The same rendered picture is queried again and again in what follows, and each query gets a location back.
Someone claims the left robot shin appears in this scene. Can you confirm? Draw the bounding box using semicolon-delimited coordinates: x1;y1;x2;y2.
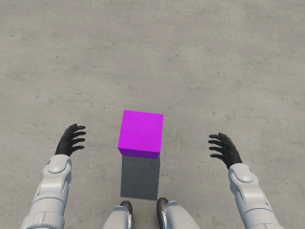
113;206;129;213

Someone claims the robot right thigh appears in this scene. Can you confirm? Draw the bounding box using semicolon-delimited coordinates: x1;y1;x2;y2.
161;205;200;229

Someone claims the carton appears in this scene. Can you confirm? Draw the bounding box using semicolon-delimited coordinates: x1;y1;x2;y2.
117;110;164;159

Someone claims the robot right hand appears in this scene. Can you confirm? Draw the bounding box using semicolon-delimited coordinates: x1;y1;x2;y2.
208;133;243;170

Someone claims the right robot forearm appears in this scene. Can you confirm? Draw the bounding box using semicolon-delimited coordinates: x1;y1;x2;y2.
228;163;285;229

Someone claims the robot left hand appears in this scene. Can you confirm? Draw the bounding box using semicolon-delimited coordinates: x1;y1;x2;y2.
54;123;86;157

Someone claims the left robot forearm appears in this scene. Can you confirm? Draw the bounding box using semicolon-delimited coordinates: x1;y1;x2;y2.
20;154;71;229

